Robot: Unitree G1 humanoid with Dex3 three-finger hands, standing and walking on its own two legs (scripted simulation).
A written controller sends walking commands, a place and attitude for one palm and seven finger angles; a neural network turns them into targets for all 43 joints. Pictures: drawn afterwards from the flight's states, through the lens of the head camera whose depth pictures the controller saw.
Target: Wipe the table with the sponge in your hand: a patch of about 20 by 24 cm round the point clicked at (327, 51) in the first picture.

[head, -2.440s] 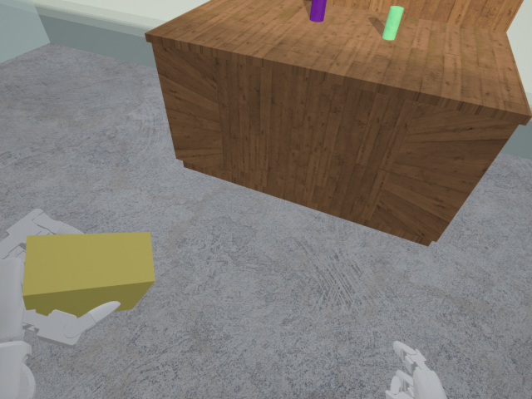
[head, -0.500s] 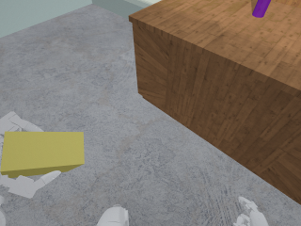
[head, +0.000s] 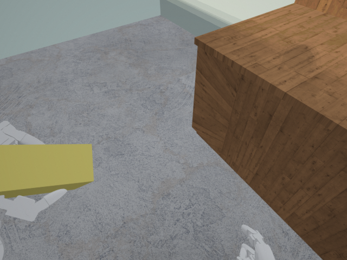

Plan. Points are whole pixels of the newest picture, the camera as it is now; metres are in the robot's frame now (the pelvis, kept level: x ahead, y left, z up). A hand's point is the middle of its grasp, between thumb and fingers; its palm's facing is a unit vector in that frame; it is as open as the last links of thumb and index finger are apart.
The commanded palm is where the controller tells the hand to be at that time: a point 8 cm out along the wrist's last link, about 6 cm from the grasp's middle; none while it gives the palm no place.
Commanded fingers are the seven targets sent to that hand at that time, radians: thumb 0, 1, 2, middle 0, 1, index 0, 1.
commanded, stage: walk to a spot facing it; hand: left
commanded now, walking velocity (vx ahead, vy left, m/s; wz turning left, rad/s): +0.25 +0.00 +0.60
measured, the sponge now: (57, 171) +0.21 +0.21 +0.18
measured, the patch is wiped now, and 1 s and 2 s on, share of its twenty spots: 0.00 0.00 0.00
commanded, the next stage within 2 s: turn to face it in 0.40 s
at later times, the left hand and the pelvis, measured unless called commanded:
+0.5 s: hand (28, 140) +0.25 +0.27 +0.20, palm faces +0.56 -0.68 -0.46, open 10.1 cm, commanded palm +0.18 +0.30 +0.19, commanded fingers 0.00 0.10 1.30 -1.20 -1.60 -1.20 -1.60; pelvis +0.10 -0.01 +0.01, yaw +15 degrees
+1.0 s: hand (81, 123) +0.31 +0.21 +0.19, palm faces +0.51 -0.74 -0.44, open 10.1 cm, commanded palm +0.26 +0.24 +0.19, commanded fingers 0.00 0.10 1.30 -1.20 -1.60 -1.20 -1.60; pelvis +0.14 -0.06 +0.01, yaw +9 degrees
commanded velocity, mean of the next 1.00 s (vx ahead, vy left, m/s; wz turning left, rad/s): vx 0.08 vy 0.00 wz -0.04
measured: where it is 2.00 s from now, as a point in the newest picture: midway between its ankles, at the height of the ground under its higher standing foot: outside the picture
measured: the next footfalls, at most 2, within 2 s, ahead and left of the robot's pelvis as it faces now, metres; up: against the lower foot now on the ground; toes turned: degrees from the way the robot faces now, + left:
left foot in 0.28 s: +0.16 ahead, +0.13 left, +0.00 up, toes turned +20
right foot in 0.64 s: +0.24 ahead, -0.12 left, +0.00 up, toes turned +10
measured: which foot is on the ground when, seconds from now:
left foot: down 0.00-0.00, up 0.02-0.26, down 0.28-0.66, up 0.68-1.00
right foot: down 0.00-0.28, up 0.30-0.62, down 0.64-1.00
